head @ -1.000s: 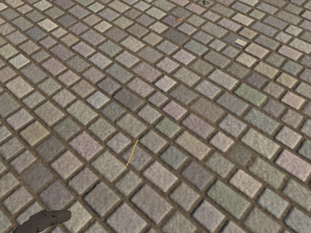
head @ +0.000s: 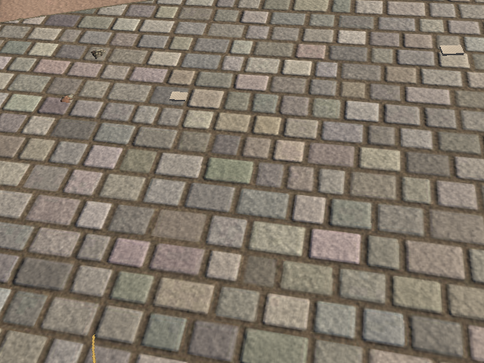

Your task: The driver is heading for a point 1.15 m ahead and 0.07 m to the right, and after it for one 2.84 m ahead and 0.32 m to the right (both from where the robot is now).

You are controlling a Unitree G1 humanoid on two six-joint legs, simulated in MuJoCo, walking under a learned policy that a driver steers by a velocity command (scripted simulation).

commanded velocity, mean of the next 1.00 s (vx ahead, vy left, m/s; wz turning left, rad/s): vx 0.37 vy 0.00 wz -0.24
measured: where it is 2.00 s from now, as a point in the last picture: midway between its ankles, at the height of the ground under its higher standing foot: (321, 212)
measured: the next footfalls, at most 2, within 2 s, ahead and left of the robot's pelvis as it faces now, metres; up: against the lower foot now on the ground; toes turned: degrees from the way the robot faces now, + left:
left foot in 0.38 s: +0.16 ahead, +0.11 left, +0.00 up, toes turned -12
right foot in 0.84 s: +0.42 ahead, -0.20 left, +0.00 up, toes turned -12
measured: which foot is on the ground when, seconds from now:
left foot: up 0.00-0.36, down 0.38-0.86, up 0.88-1.00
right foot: down 0.00-0.40, up 0.42-0.82, down 0.84-1.00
